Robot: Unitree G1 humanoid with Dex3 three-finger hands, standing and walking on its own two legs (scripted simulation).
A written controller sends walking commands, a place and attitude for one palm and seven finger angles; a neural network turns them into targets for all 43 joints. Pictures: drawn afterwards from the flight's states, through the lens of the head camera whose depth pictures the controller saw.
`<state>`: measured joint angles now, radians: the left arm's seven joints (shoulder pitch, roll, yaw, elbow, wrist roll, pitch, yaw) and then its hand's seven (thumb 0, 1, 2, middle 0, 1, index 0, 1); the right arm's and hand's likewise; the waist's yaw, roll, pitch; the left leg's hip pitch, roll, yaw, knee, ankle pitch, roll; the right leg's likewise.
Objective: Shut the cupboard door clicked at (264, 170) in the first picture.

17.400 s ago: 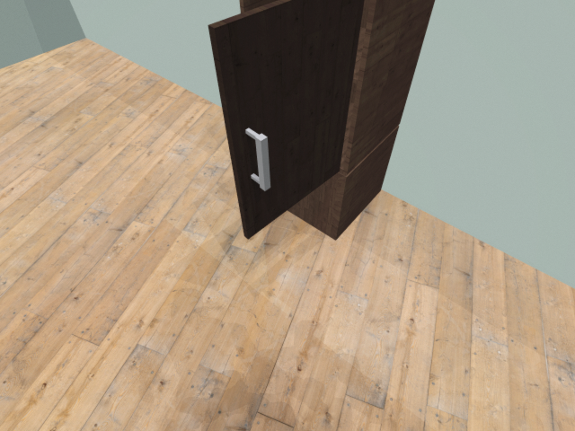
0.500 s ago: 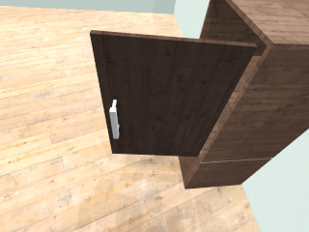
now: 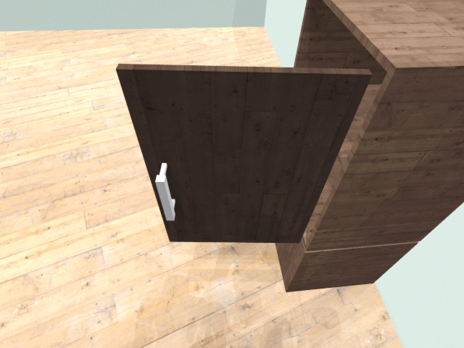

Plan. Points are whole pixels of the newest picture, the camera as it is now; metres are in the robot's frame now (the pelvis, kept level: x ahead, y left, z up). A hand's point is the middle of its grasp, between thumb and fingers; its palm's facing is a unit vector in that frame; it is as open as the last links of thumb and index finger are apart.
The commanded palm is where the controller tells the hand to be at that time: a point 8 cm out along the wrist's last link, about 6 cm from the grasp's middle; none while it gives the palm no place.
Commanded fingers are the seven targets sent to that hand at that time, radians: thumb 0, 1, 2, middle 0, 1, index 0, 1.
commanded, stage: come to a stop and stand still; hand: left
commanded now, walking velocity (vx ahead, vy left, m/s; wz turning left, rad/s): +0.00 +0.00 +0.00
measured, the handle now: (167, 193) +0.45 +0.18 -0.06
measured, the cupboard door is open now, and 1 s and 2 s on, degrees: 84 84 84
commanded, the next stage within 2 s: look again from close up in 0.10 s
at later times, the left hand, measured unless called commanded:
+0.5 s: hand out of the picture +0.01 +0.17 -0.18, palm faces +0.06 -0.97 -0.24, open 7.3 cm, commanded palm none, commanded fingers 0.00 0.90 0.90 -0.20 -0.30 -0.20 -0.30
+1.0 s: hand (101, 347) +0.13 +0.22 -0.05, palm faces +0.28 -0.95 -0.14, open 7.2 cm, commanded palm +0.06 +0.25 -0.08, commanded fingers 0.00 0.90 0.90 -0.35 -0.46 -0.35 -0.46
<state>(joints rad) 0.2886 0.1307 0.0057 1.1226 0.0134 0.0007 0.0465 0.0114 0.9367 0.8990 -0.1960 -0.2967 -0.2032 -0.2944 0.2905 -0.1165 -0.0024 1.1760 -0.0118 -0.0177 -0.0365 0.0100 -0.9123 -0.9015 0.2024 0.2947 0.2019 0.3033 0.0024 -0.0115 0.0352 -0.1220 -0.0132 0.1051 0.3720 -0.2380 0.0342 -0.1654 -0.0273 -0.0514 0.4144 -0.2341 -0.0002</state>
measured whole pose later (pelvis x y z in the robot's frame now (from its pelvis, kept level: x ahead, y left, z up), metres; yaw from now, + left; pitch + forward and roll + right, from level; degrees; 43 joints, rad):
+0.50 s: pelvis +0.00 -0.01 -0.01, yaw +2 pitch -1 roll +0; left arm 0.30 0.18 0.00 1.05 0.02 -0.02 0.05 0.01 0.91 0.90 -0.20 -0.30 -0.20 -0.29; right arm 0.22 -0.18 -0.03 1.07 -0.02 -0.02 -0.03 0.01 -0.91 -0.90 0.20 0.29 0.20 0.30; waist 0.01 0.01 0.00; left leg -0.19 0.01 0.07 0.52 -0.31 0.02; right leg -0.21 -0.01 -0.09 0.52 -0.29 -0.02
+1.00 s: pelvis -0.04 +0.00 -0.02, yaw +4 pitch -2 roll +0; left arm 0.39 0.23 0.08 0.23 -0.16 -0.12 0.06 0.02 0.91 0.90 -0.22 -0.32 -0.23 -0.32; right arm 0.31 -0.25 0.00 0.83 0.03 -0.24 -0.06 0.01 -0.91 -0.90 0.20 0.29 0.20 0.30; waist -0.01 0.00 -0.02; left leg -0.31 -0.03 0.06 0.63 -0.30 0.04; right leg -0.32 -0.06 -0.10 0.64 -0.30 0.00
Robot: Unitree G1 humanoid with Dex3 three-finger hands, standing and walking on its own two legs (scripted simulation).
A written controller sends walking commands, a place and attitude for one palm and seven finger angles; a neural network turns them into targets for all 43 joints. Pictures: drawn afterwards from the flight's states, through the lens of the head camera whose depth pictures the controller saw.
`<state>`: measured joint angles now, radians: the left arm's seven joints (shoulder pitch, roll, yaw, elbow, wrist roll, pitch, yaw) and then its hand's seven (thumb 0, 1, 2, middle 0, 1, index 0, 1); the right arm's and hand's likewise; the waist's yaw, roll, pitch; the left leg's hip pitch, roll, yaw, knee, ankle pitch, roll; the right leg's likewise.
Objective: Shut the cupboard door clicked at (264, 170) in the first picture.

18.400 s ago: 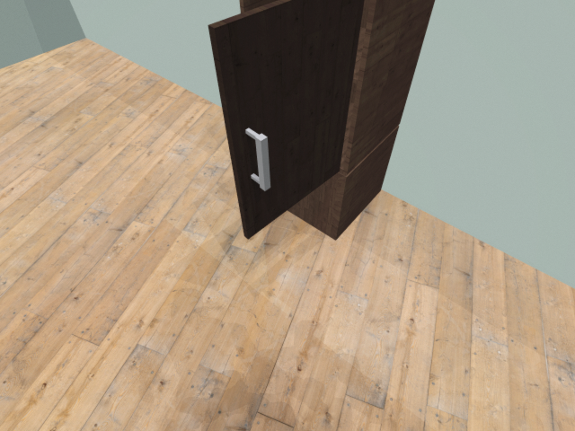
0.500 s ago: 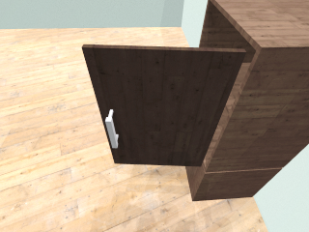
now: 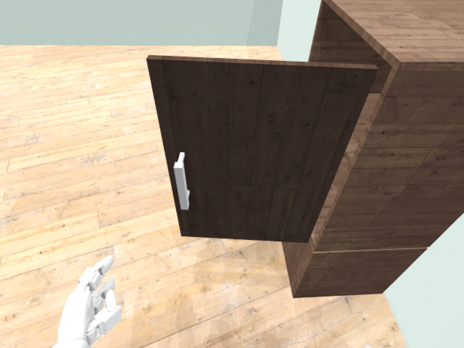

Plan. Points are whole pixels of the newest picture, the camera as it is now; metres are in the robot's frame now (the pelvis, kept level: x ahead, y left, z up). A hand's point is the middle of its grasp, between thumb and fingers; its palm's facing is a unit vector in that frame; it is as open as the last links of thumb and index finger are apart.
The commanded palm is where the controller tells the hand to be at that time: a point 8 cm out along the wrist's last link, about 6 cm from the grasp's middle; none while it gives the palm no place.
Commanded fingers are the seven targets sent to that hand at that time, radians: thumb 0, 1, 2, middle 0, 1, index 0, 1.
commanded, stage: raise the hand and make a fist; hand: left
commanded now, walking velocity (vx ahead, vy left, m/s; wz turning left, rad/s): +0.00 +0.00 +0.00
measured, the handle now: (183, 181) +0.50 +0.15 -0.04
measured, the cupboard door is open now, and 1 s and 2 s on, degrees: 84 84 84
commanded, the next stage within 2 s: bring the fist close to the handle in 1.76 s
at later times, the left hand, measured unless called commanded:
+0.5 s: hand (140, 315) +0.19 +0.17 -0.04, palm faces -0.06 -1.00 -0.05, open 5.0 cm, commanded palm +0.15 +0.23 -0.05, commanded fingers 0.00 0.90 0.90 -0.81 -0.96 -0.81 -0.96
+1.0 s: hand (140, 305) +0.21 +0.18 -0.04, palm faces -0.02 -1.00 -0.02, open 3.2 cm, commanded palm +0.19 +0.23 -0.04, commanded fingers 0.00 0.90 0.90 -1.26 -1.46 -1.26 -1.46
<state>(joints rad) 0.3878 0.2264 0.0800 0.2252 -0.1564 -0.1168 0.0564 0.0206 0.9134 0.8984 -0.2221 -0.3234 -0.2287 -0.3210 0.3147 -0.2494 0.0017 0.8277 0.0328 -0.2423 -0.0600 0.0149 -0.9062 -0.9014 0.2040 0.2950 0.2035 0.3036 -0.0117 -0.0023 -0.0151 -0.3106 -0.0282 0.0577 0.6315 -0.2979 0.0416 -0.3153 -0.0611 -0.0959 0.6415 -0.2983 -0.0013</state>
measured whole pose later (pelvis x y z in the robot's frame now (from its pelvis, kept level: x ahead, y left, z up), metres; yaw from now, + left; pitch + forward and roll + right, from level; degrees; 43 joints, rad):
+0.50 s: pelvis -0.02 -0.01 -0.11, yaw +0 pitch +17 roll -3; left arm 0.41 0.25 0.13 -0.08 -0.31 -0.44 -0.34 0.02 0.91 0.90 -0.63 -0.77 -0.63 -0.76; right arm 0.15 -0.22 0.03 0.53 0.04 -0.26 -0.06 0.02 -0.90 -0.90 0.21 0.30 0.21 0.30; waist 0.06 0.05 -0.16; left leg -1.07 0.00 -0.02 1.33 -0.56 0.03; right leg -1.03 -0.01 -0.12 1.28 -0.54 -0.04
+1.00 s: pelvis +0.00 -0.01 -0.10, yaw +0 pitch +18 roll -3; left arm 0.47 0.25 0.14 -0.09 -0.30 -0.40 -0.28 0.02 0.90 0.90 -1.09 -1.27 -1.09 -1.26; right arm 0.21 -0.22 -0.02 0.50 0.04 -0.19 -0.06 0.02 -0.90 -0.90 0.20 0.30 0.20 0.30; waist 0.02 0.02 -0.18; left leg -1.02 0.00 -0.01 1.28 -0.57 0.03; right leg -0.99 0.00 -0.10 1.22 -0.54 -0.03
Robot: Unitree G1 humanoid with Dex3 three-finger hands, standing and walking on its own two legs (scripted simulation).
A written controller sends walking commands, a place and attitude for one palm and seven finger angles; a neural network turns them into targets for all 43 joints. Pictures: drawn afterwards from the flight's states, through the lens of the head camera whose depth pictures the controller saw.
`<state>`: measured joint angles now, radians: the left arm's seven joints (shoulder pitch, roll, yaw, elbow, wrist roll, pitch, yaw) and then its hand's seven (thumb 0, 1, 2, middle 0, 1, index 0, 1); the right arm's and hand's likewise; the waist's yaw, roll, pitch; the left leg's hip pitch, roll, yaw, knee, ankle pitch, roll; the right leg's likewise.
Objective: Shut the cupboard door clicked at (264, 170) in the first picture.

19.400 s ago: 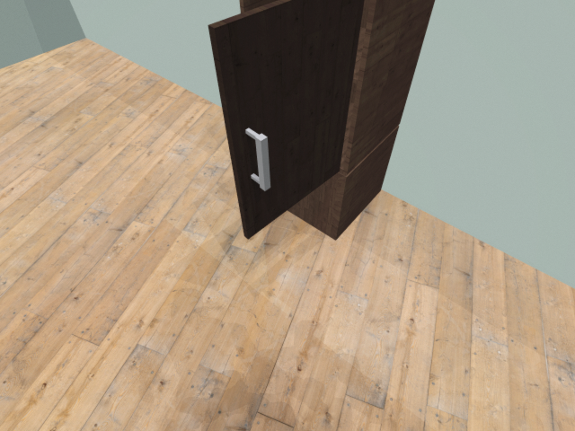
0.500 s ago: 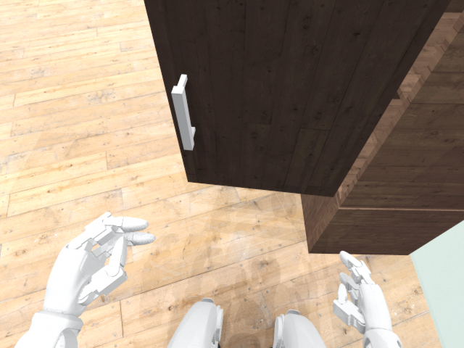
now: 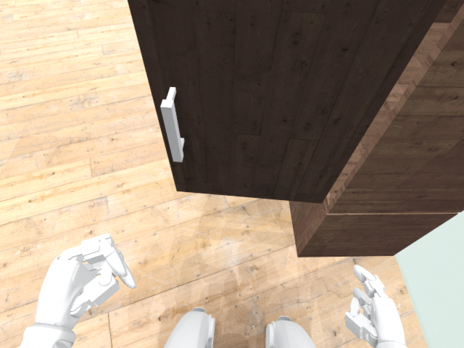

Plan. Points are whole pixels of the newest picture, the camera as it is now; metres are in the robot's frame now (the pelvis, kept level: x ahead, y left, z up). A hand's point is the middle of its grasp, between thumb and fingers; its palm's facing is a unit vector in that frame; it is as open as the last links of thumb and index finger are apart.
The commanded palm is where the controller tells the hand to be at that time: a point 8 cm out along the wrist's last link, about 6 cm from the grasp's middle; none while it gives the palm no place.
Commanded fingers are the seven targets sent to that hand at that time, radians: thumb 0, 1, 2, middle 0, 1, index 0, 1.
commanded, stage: raise the hand and make a fist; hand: left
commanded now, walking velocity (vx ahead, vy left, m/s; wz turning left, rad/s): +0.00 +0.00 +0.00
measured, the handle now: (175, 127) +0.50 +0.16 +0.06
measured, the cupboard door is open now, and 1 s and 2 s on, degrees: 84 84 84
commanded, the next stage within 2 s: bring the fist close to the handle in 0.76 s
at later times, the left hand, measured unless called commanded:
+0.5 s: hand (114, 271) +0.22 +0.19 +0.06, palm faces -0.01 -1.00 -0.03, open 3.1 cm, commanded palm +0.20 +0.25 +0.06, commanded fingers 0.00 0.90 0.90 -1.30 -1.50 -1.30 -1.50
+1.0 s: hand (122, 259) +0.23 +0.18 +0.06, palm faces -0.01 -1.00 -0.04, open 3.2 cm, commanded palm +0.23 +0.23 +0.06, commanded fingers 0.00 0.90 0.90 -1.30 -1.50 -1.30 -1.50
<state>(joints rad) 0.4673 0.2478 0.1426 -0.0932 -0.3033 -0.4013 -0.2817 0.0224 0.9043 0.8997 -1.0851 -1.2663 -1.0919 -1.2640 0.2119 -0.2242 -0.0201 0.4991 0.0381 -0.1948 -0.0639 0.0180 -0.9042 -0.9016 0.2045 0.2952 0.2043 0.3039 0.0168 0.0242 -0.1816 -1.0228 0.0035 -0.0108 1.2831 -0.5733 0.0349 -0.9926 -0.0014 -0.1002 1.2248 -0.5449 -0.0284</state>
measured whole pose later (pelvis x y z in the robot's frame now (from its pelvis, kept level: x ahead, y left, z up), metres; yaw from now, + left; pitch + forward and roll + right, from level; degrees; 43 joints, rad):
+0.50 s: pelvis +0.00 +0.01 +0.01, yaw +0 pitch +17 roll -3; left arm 0.38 0.25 0.13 0.01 -0.28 -0.38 -0.25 0.02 0.91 0.90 -1.29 -1.50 -1.30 -1.49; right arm 0.26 -0.24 0.02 0.49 0.04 -0.17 -0.06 0.02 -0.90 -0.90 0.21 0.30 0.21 0.30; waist 0.00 0.04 -0.19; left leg -0.98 0.00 -0.01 1.23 -0.55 0.04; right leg -0.95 -0.01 -0.10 1.17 -0.52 -0.02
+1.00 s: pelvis +0.01 +0.00 +0.01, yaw +1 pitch +18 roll -3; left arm 0.35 0.24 0.11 -0.02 -0.27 -0.41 -0.23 0.02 0.90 0.90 -1.30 -1.50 -1.30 -1.50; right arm 0.24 -0.24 0.02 0.49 0.03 -0.16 -0.06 0.02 -0.90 -0.90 0.21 0.30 0.21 0.30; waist 0.01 0.04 -0.19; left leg -0.99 0.00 -0.02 1.24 -0.56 0.04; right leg -0.96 -0.01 -0.10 1.18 -0.54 -0.03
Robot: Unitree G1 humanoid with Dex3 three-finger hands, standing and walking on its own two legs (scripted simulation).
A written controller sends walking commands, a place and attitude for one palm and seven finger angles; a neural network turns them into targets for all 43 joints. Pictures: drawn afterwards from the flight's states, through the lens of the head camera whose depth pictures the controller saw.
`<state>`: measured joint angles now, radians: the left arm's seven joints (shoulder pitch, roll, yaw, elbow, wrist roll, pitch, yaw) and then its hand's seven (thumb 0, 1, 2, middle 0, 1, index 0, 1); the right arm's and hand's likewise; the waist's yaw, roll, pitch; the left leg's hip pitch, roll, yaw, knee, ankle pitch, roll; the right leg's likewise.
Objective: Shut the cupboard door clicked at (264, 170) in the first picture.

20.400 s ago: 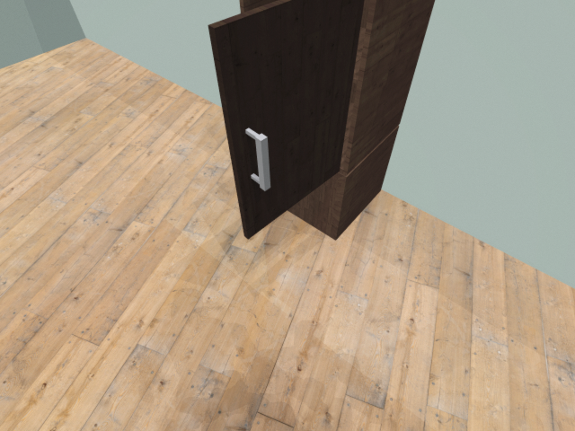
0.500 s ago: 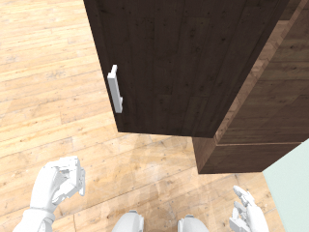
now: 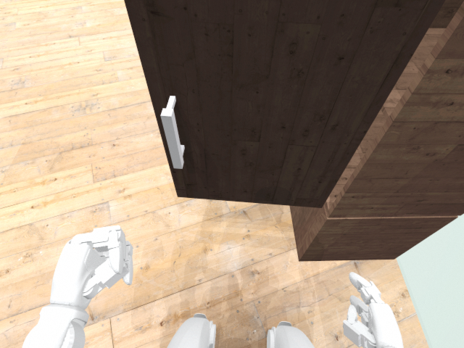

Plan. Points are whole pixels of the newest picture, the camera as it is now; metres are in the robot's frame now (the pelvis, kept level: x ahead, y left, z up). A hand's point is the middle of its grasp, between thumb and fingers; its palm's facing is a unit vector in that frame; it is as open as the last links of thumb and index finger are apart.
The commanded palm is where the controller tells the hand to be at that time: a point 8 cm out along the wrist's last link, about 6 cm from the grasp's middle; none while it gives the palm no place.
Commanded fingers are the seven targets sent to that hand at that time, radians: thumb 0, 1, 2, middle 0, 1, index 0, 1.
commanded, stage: bring the fist close to the handle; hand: left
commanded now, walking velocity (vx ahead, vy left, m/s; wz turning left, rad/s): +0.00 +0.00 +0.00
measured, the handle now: (175, 134) +0.50 +0.15 +0.05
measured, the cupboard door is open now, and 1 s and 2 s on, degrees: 84 84 76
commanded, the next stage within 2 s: push the door shut along its arc in 1.26 s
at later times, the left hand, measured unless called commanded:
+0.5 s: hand (165, 216) +0.32 +0.14 +0.05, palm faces -0.05 -1.00 -0.03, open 3.1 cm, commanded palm +0.31 +0.19 +0.05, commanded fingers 0.00 0.90 0.90 -1.30 -1.50 -1.30 -1.50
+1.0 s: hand (182, 171) +0.41 +0.12 +0.05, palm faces -0.01 -1.00 -0.02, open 3.2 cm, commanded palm +0.38 +0.18 +0.05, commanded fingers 0.00 0.90 0.90 -1.30 -1.50 -1.30 -1.50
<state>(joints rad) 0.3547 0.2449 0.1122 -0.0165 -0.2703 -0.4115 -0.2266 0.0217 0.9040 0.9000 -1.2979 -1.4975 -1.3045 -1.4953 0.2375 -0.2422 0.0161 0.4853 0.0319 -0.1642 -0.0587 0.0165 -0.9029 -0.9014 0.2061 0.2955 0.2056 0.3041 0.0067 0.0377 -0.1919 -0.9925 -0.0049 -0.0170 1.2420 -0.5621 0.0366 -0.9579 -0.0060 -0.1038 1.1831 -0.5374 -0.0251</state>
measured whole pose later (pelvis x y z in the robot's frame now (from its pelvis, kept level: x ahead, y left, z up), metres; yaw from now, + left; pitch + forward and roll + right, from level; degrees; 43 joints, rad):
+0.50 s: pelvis +0.00 -0.01 +0.01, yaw +0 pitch +18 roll -2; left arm -0.03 0.21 0.07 0.28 -0.19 -0.35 -0.12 0.02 0.90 0.90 -1.30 -1.50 -1.30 -1.50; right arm 0.26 -0.25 0.02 0.54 0.03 -0.09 -0.04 0.02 -0.90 -0.90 0.21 0.30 0.21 0.30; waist -0.03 0.03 -0.18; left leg -0.98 0.00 0.00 1.19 -0.53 0.03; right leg -0.96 0.00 -0.08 1.16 -0.52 -0.03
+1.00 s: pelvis +0.00 -0.01 +0.01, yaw -1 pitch +20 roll -1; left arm -0.40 0.22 0.16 0.65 -0.16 -0.43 -0.07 0.02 0.90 0.90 -1.30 -1.50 -1.30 -1.50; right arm 0.28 -0.25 0.00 0.60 0.02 -0.02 -0.01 0.01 -0.91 -0.90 0.21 0.30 0.20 0.30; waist -0.07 0.02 -0.17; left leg -1.00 0.00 0.03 1.17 -0.53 0.03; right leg -1.00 0.00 -0.06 1.15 -0.50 -0.03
